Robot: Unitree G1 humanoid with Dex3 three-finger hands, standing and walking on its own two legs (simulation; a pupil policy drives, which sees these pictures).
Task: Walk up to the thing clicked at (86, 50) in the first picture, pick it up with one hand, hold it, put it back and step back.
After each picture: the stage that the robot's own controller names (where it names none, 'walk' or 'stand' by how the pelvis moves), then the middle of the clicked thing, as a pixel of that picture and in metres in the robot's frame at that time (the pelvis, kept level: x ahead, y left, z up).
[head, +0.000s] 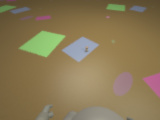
stand; (86, 49) +1.48 +0.09 -0.72
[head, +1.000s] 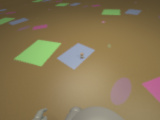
walk; (82, 55) +1.35 +0.27 -0.71
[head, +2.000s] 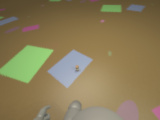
walk; (77, 68) +0.89 +0.29 -0.72
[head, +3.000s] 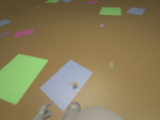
walk; (75, 84) +0.56 +0.25 -0.71
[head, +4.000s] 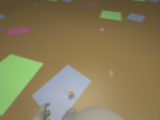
stand; (71, 94) +0.41 +0.21 -0.71
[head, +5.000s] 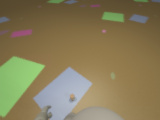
stand; (72, 97) +0.38 +0.21 -0.72
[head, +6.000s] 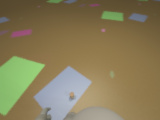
stand; (72, 95) +0.40 +0.22 -0.73
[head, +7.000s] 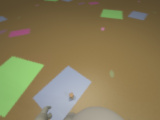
stand; (71, 96) +0.38 +0.23 -0.73
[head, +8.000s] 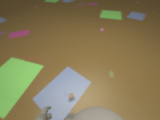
stand; (71, 96) +0.38 +0.23 -0.73
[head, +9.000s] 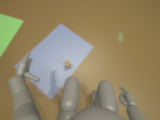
go down; (67, 64) +0.45 +0.22 -0.43
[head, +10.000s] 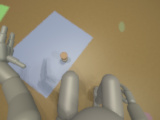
go down; (64, 57) +0.47 +0.23 -0.31
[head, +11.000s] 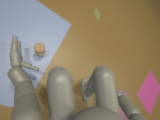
close in; (39, 50) +0.46 +0.27 -0.23
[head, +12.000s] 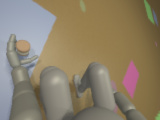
close; (23, 48) +0.45 +0.29 -0.22
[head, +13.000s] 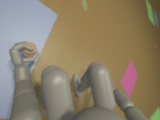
lift; (29, 50) +0.43 +0.26 -0.23
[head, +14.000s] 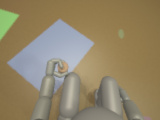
lift; (62, 69) +0.33 +0.21 -0.08
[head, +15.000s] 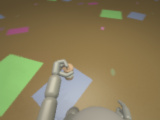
hold; (68, 72) +0.33 +0.16 +0.05
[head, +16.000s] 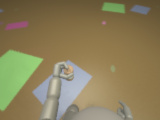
hold; (69, 73) +0.33 +0.16 +0.01
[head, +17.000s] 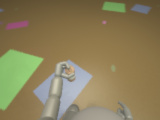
hold; (70, 74) +0.33 +0.15 +0.00
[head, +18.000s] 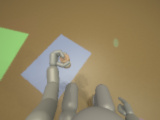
crouch; (65, 61) +0.41 +0.18 -0.08
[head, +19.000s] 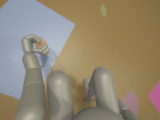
lower; (42, 47) +0.48 +0.26 -0.17
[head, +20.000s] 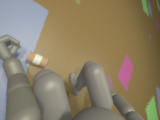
lower; (37, 59) +0.40 +0.17 -0.26
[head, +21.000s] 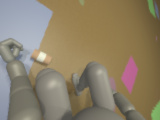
lower; (41, 57) +0.41 +0.16 -0.26
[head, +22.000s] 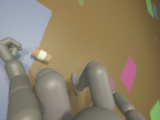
lower; (41, 55) +0.43 +0.16 -0.26
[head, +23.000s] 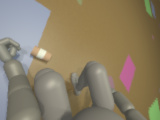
lower; (41, 53) +0.44 +0.15 -0.26
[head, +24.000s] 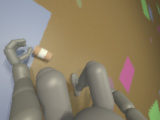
open; (42, 53) +0.45 +0.15 -0.26
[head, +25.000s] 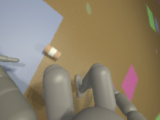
stand; (52, 52) +0.45 +0.14 -0.26
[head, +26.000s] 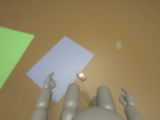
walk; (81, 75) +0.42 +0.07 -0.53
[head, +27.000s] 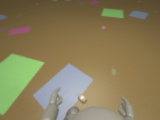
stand; (82, 98) +0.38 +0.05 -0.69
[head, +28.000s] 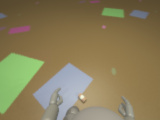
stand; (82, 97) +0.38 +0.05 -0.69
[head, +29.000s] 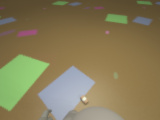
stand; (84, 99) +0.40 +0.04 -0.74
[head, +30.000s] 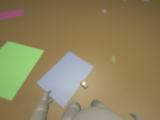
walk; (84, 84) +0.44 +0.01 -0.73
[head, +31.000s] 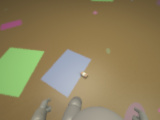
walk; (84, 74) +0.65 +0.09 -0.72
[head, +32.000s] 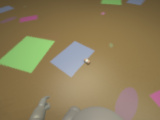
stand; (87, 61) +0.99 +0.07 -0.72
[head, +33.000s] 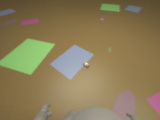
stand; (86, 64) +1.00 +0.07 -0.74
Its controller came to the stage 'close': yes
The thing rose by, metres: 0.71
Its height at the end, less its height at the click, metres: -0.02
